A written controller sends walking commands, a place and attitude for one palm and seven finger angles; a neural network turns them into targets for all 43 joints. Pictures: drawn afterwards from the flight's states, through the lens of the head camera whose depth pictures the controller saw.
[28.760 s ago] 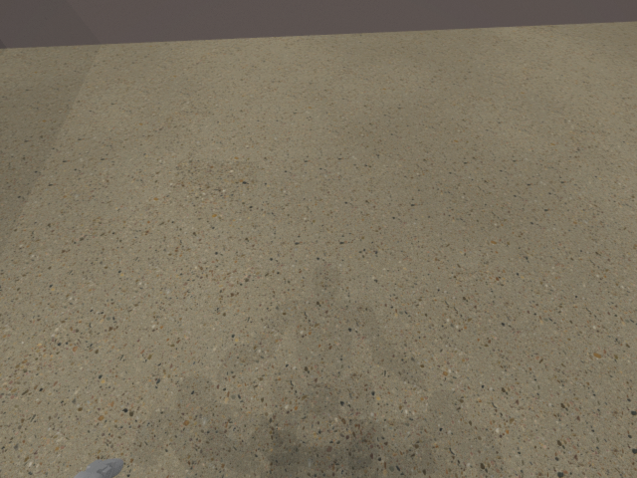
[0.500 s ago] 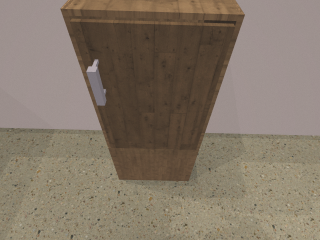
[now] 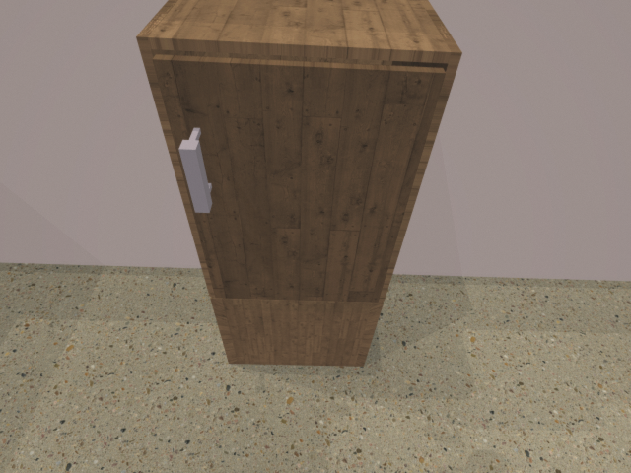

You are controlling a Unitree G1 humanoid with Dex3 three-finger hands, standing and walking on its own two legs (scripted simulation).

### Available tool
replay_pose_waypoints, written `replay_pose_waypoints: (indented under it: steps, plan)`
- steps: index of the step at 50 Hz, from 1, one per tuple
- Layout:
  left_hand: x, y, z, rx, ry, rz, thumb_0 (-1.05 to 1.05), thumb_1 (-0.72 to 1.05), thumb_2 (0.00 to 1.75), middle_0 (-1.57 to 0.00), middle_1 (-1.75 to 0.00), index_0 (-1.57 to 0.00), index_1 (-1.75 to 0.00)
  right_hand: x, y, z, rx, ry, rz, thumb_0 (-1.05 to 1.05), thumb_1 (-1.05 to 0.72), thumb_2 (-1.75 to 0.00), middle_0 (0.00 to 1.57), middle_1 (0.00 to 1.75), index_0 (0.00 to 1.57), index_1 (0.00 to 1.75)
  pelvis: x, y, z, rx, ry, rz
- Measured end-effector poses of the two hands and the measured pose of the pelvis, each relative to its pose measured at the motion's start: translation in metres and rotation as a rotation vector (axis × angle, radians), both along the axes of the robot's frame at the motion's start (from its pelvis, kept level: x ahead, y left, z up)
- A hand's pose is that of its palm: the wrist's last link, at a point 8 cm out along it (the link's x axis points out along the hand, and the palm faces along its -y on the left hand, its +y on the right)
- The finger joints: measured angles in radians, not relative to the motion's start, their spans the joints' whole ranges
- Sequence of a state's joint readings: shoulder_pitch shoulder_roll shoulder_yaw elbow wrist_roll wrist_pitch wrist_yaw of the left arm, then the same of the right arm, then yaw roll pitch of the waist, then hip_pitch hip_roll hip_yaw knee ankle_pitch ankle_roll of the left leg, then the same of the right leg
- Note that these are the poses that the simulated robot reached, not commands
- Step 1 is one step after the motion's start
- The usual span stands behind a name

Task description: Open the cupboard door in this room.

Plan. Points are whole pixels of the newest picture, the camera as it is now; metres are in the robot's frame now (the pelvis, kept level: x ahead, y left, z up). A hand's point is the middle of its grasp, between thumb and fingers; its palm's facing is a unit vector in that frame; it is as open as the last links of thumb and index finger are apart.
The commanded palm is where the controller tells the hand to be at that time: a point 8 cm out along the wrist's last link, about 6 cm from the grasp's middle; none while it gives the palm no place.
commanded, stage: come to a stop and stand still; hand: left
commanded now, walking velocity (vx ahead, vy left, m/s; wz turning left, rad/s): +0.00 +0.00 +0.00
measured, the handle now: (199, 170) +0.55 +0.23 +0.08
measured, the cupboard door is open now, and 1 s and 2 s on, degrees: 0 0 0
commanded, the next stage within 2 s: look again from close up in 0.40 s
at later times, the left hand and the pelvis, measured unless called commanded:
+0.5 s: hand out of the picture -0.01 +0.19 -0.19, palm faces +0.04 -0.98 -0.17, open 7.4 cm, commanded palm none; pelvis -0.01 +0.03 -0.01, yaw +1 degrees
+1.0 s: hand out of the picture -0.05 +0.19 -0.19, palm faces +0.04 -0.99 -0.15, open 7.4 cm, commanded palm none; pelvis -0.01 +0.03 +0.00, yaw +0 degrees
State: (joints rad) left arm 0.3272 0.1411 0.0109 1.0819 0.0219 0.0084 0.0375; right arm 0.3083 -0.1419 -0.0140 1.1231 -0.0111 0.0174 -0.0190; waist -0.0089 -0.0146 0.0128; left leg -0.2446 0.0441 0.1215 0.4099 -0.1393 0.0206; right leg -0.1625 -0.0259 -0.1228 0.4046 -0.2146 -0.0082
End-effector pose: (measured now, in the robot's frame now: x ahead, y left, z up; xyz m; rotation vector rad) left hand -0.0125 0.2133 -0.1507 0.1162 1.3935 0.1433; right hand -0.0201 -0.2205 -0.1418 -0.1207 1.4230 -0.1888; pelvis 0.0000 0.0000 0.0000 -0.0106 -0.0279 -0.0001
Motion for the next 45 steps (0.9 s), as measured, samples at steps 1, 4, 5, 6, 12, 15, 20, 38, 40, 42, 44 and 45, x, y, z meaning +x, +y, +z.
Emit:
replay_pose_waypoints:
  steps: [1, 4, 5, 6, 12, 15, 20, 38, 40, 42, 44, 45]
  plan:
    - [-0.003, 0.000, 0.000, -0.003, 0.011, 0.002, 0.00, 0.91, 0.90, -0.20, -0.30, -0.20, -0.30, -0.006, 0.003, 0.000, 0.005, 0.016, -0.005, 0.00, -0.92, -0.90, 0.20, 0.30, 0.19, 0.30, 0.000, 0.001, 0.000, 0.000, 0.000, 0.000]
    - [-0.013, 0.000, -0.002, 0.000, 0.033, -0.024, 0.00, 0.91, 0.90, -0.20, -0.30, -0.20, -0.30, -0.018, 0.013, -0.004, 0.021, 0.033, -0.001, 0.00, -0.92, -0.90, 0.20, 0.30, 0.19, 0.30, -0.004, 0.006, -0.003, -0.014, 0.001, -0.001]
    - [-0.015, 0.001, -0.003, -0.001, 0.038, -0.027, 0.00, 0.91, 0.90, -0.20, -0.30, -0.20, -0.30, -0.020, 0.016, -0.005, 0.025, 0.027, -0.001, 0.00, -0.91, -0.90, 0.20, 0.30, 0.19, 0.30, -0.005, 0.008, -0.005, -0.015, 0.001, 0.002]
    - [-0.016, 0.003, -0.004, -0.002, 0.040, -0.026, 0.00, 0.91, 0.90, -0.20, -0.30, -0.20, -0.30, -0.021, 0.020, -0.007, 0.029, 0.020, -0.002, 0.01, -0.91, -0.90, 0.20, 0.30, 0.19, 0.30, -0.006, 0.010, -0.006, -0.015, -0.001, 0.006]
    - [-0.011, 0.017, -0.007, 0.010, 0.003, -0.003, 0.00, 0.91, 0.90, -0.20, -0.30, -0.20, -0.30, -0.017, 0.038, -0.013, 0.051, -0.012, 0.007, 0.01, -0.91, -0.90, 0.20, 0.30, 0.19, 0.30, -0.007, 0.020, -0.011, -0.009, 0.000, 0.021]
    - [-0.006, 0.023, -0.006, 0.017, -0.031, 0.004, 0.00, 0.91, 0.90, -0.20, -0.30, -0.20, -0.30, -0.007, 0.044, -0.014, 0.055, -0.041, 0.020, 0.01, -0.91, -0.90, 0.20, 0.30, 0.20, 0.30, -0.008, 0.023, -0.011, -0.007, 0.003, 0.022]
    - [-0.003, 0.028, -0.005, 0.019, -0.063, 0.010, 0.00, 0.91, 0.90, -0.20, -0.30, -0.20, -0.30, 0.002, 0.037, -0.011, 0.027, -0.062, 0.032, 0.03, -0.93, -0.90, 0.21, 0.30, 0.20, 0.30, -0.009, 0.028, -0.010, -0.005, 0.004, 0.019]
    - [-0.027, 0.025, -0.008, -0.020, -0.003, 0.006, 0.00, 0.91, 0.90, -0.20, -0.30, -0.20, -0.30, 0.013, 0.026, 0.002, -0.023, -0.096, 0.040, 0.01, -0.92, -0.90, 0.20, 0.30, 0.20, 0.30, -0.013, 0.031, -0.005, -0.008, 0.005, 0.008]
    - [-0.030, 0.025, -0.008, -0.021, 0.008, 0.008, 0.00, 0.91, 0.90, -0.20, -0.30, -0.20, -0.30, 0.011, 0.027, 0.002, -0.021, -0.088, 0.038, 0.01, -0.92, -0.90, 0.20, 0.30, 0.20, 0.30, -0.013, 0.031, -0.005, -0.008, 0.006, 0.008]
    - [-0.033, 0.025, -0.008, -0.021, 0.019, 0.009, 0.00, 0.91, 0.90, -0.20, -0.30, -0.20, -0.30, 0.009, 0.028, 0.002, -0.018, -0.079, 0.035, 0.01, -0.92, -0.90, 0.20, 0.30, 0.20, 0.30, -0.013, 0.031, -0.005, -0.008, 0.007, 0.007]
    - [-0.036, 0.025, -0.007, -0.020, 0.028, 0.011, 0.00, 0.91, 0.90, -0.20, -0.30, -0.20, -0.30, 0.006, 0.030, 0.001, -0.013, -0.070, 0.033, 0.01, -0.92, -0.90, 0.20, 0.30, 0.20, 0.30, -0.013, 0.031, -0.005, -0.007, 0.008, 0.008]
    - [-0.037, 0.025, -0.007, -0.019, 0.032, 0.012, 0.00, 0.91, 0.90, -0.20, -0.30, -0.20, -0.30, 0.005, 0.031, 0.001, -0.010, -0.064, 0.031, 0.01, -0.92, -0.90, 0.20, 0.30, 0.20, 0.30, -0.013, 0.031, -0.005, -0.007, 0.009, 0.008]
